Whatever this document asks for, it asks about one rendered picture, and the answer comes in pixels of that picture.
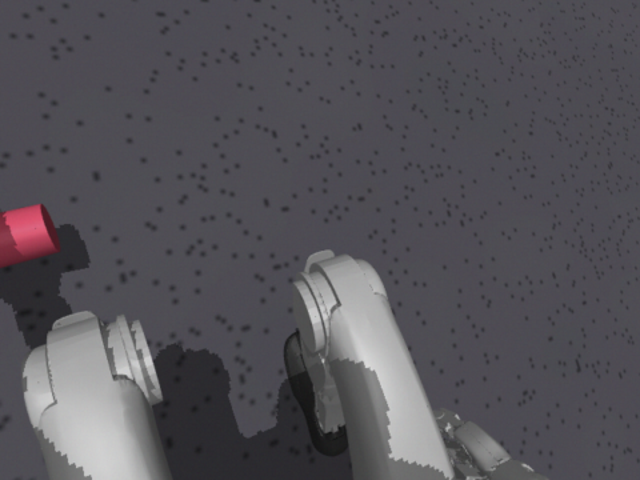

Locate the bottle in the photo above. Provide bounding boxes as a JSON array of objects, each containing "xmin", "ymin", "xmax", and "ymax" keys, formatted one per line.
[{"xmin": 0, "ymin": 204, "xmax": 60, "ymax": 268}]

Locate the right robot hand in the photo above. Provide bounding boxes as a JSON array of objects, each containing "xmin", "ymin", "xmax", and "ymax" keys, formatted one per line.
[{"xmin": 433, "ymin": 408, "xmax": 513, "ymax": 480}]

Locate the right robot arm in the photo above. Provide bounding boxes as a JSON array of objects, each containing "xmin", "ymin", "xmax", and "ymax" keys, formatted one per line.
[{"xmin": 491, "ymin": 460, "xmax": 550, "ymax": 480}]

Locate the right robot foot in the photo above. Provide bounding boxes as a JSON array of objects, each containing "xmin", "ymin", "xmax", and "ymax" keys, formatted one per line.
[{"xmin": 284, "ymin": 331, "xmax": 349, "ymax": 456}]

